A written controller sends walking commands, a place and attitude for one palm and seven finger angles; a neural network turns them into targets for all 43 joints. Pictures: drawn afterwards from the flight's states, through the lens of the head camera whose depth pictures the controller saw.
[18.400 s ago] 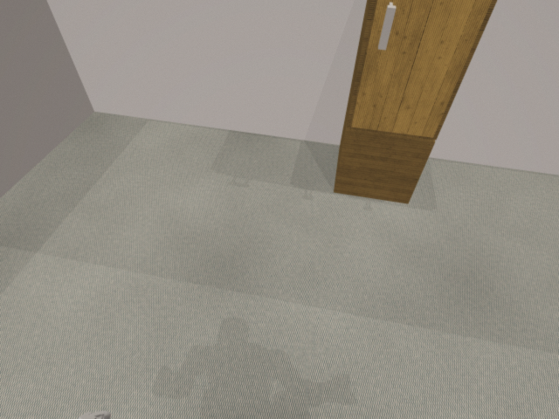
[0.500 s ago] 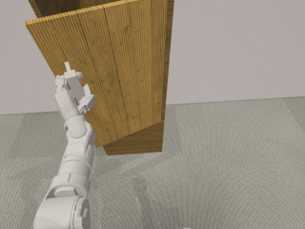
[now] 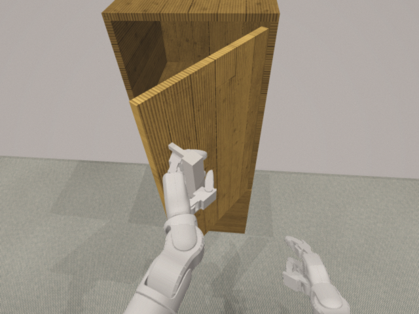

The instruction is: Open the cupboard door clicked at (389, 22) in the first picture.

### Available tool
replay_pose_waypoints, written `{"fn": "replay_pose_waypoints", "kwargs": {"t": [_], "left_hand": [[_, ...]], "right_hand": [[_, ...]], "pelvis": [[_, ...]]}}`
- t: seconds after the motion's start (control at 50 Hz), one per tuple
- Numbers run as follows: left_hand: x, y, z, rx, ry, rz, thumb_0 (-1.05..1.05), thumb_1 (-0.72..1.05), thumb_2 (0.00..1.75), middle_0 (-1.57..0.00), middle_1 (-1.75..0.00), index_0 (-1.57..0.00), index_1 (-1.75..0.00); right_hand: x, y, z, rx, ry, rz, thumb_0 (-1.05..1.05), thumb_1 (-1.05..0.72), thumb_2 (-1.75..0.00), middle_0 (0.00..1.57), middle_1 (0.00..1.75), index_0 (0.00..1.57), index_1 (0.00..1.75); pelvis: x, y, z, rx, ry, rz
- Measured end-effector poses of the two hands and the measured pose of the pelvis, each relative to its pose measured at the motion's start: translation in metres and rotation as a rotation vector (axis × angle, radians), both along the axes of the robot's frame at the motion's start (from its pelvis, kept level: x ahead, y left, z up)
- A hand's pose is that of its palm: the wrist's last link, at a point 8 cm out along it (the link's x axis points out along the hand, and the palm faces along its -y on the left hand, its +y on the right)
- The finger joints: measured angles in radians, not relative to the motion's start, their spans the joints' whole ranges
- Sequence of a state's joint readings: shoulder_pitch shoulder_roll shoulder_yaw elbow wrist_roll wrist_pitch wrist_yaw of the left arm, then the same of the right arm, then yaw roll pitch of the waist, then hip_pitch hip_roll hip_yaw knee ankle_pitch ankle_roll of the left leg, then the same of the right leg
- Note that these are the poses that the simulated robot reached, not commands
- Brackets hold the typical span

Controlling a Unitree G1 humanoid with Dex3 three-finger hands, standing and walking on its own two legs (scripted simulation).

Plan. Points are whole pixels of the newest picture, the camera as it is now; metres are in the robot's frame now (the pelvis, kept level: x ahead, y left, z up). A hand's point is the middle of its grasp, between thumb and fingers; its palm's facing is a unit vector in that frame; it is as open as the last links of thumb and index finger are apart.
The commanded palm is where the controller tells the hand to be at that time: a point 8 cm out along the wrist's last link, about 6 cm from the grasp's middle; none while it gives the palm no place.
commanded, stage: open thumb and fingers to let go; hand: left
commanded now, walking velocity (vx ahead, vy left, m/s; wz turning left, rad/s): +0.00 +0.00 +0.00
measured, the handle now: (186, 173) +0.36 +0.08 +0.09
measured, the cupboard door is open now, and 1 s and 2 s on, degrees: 54 51 54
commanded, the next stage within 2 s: slide the hand sideways off the handle in 0.80 s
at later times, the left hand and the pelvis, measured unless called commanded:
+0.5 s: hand (200, 184) +0.33 +0.05 +0.10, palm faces +0.36 -0.93 -0.06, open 12.6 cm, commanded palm +0.28 +0.07 +0.09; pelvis -0.02 +0.00 +0.00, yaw +0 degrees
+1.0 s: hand (200, 190) +0.32 +0.05 +0.09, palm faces +0.22 -0.97 -0.09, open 15.7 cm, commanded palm +0.29 +0.07 +0.09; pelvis -0.05 +0.01 -0.01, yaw +0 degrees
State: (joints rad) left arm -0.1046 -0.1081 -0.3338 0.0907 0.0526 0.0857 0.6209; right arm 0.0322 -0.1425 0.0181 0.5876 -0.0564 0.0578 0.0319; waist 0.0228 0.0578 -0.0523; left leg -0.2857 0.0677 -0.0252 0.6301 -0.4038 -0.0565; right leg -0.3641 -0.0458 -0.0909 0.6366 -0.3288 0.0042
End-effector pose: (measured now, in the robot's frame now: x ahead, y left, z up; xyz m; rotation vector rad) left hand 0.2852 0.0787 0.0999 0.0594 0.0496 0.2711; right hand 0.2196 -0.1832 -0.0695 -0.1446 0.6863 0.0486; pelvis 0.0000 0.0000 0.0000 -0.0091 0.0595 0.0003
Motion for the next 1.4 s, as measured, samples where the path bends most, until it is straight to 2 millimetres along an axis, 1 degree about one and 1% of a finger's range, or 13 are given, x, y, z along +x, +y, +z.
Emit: {"fn": "replay_pose_waypoints", "kwargs": {"t": [0.1,0.22,0.36,0.46,0.54,0.62,0.78,0.92,0.98,1.06,1.12,1.24,1.4], "left_hand": [[0.008,0.011,0.002,0.004,0.015,0.087,0.02,0.57,0.75,-0.37,-1.32,-0.38,-1.34],[0.007,0.014,0.001,0.006,-0.001,0.09,0.02,0.46,0.71,-0.35,-1.28,-0.37,-1.32],[0.005,0.012,0.0,0.007,-0.022,0.089,0.01,0.12,0.57,-0.33,-1.25,-0.33,-1.27],[0.004,0.011,0.0,0.005,-0.025,0.094,0.01,-0.18,0.44,-0.32,-1.22,-0.31,-1.24],[0.004,0.01,-0.001,0.002,-0.028,0.097,0.0,-0.34,0.37,-0.31,-1.16,-0.28,-1.17],[0.004,0.009,-0.001,-0.001,-0.03,0.1,0.0,-0.43,0.33,-0.28,-1.05,-0.26,-1.06],[0.004,0.007,0.0,-0.003,-0.036,0.102,-0.01,-0.49,0.31,-0.23,-0.71,-0.21,-0.72],[0.003,0.008,0.0,-0.01,-0.037,0.109,-0.01,-0.5,0.3,-0.32,-0.55,-0.28,-0.61],[0.001,0.012,-0.004,0.027,-0.066,0.008,-0.01,-0.5,0.3,-0.32,-0.5,-0.23,-0.56],[-0.002,0.023,-0.007,0.072,-0.089,-0.258,-0.01,-0.5,0.3,-0.27,-0.42,-0.13,-0.46],[0.001,0.025,-0.008,0.041,-0.051,-0.399,-0.01,-0.5,0.3,-0.23,-0.37,-0.1,-0.4],[0.004,0.02,-0.005,-0.074,-0.044,-0.384,-0.01,-0.5,0.3,-0.18,-0.32,-0.12,-0.33],[-0.018,0.021,-0.006,-0.052,-0.082,-0.38,-0.01,-0.5,0.3,-0.15,-0.3,-0.14,-0.31]], "right_hand": [[-0.008,-0.001,-0.011,-0.017,0.06,0.018,0.01,-0.91,-0.9,0.2,0.3,0.2,0.29],[-0.045,-0.015,-0.03,-0.027,0.148,-0.024,0.01,-0.91,-0.9,0.2,0.3,0.2,0.29],[-0.095,-0.036,-0.047,-0.062,0.245,-0.091,0.01,-0.91,-0.9,0.2,0.3,0.2,0.29],[-0.115,-0.043,-0.049,-0.079,0.262,-0.121,0.01,-0.91,-0.9,0.2,0.3,0.2,0.29],[-0.119,-0.041,-0.047,-0.081,0.243,-0.125,0.02,-0.91,-0.9,0.2,0.3,0.2,0.29],[-0.116,-0.036,-0.043,-0.079,0.213,-0.118,0.01,-0.91,-0.9,0.2,0.3,0.2,0.29],[-0.104,-0.021,-0.038,-0.068,0.16,-0.085,0.01,-0.91,-0.9,0.2,0.3,0.2,0.29],[-0.102,-0.013,-0.04,-0.069,0.156,-0.059,0.01,-0.91,-0.9,0.2,0.3,0.2,0.29],[-0.106,-0.013,-0.041,-0.08,0.158,-0.055,0.01,-0.91,-0.9,0.2,0.3,0.2,0.29],[-0.117,-0.017,-0.041,-0.09,0.14,-0.079,0.01,-0.91,-0.9,0.2,0.3,0.2,0.29],[-0.126,-0.02,-0.04,-0.088,0.124,-0.103,0.01,-0.91,-0.9,0.2,0.3,0.2,0.29],[-0.138,-0.022,-0.034,-0.064,0.094,-0.118,0.01,-0.91,-0.9,0.2,0.3,0.2,0.29],[-0.134,-0.026,-0.026,-0.042,0.081,-0.126,0.02,-0.91,-0.9,0.2,0.3,0.2,0.29]], "pelvis": [[-0.004,-0.005,-0.001,0.004,0.004,0.014],[-0.007,-0.006,-0.002,0.007,0.014,0.012],[-0.015,-0.004,-0.004,0.01,0.014,0.002],[-0.022,-0.002,-0.003,0.012,0.013,-0.005],[-0.027,0.0,-0.003,0.012,0.012,-0.009],[-0.033,0.002,-0.003,0.013,0.012,-0.012],[-0.04,0.006,-0.005,0.015,0.017,-0.011],[-0.045,0.008,-0.007,0.014,0.022,-0.003],[-0.047,0.008,-0.008,0.018,0.02,0.0],[-0.051,0.009,-0.009,0.019,-0.001,0.005],[-0.053,0.012,-0.008,0.019,-0.017,0.003],[-0.052,0.014,-0.004,0.027,-0.016,-0.023],[-0.044,0.011,-0.001,0.028,-0.024,-0.05]]}}
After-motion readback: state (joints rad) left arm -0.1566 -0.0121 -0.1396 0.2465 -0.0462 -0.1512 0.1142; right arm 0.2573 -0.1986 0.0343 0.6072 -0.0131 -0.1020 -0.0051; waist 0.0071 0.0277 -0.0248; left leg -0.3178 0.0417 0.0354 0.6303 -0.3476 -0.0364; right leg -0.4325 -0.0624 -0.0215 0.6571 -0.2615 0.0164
